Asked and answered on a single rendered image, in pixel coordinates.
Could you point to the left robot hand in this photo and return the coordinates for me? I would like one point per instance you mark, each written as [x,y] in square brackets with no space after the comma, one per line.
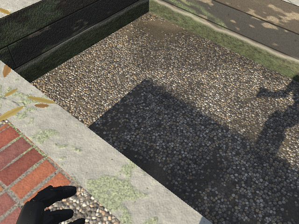
[33,211]

